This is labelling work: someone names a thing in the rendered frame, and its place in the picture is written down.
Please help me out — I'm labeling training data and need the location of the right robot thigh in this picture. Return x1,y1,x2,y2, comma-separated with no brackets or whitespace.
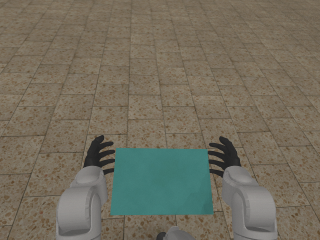
163,230,196,240

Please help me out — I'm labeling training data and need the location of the robot right shin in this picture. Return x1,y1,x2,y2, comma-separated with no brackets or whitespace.
166,226,180,234

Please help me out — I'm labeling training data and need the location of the robot left hand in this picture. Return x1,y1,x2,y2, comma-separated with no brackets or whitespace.
83,135,115,175

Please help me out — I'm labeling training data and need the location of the right robot forearm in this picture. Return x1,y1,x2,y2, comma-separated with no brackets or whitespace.
221,165,278,240

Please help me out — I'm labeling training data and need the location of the carton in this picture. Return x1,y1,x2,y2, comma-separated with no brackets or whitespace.
110,148,214,215

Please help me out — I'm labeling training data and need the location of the robot right hand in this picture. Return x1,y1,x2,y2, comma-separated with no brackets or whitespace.
208,136,242,178

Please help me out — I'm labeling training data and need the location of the left robot forearm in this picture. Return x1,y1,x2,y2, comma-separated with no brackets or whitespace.
55,165,108,240

